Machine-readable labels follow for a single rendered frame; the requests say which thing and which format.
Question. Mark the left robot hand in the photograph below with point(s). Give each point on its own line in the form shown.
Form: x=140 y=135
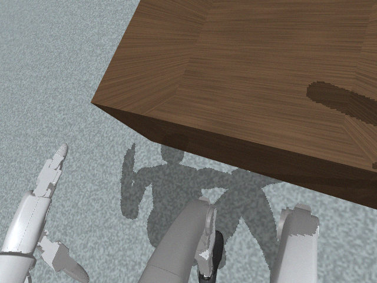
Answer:
x=26 y=231

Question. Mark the left robot foot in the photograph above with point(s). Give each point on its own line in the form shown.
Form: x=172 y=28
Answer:
x=217 y=255

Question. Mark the left robot arm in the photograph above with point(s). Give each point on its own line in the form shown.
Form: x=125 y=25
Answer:
x=15 y=267

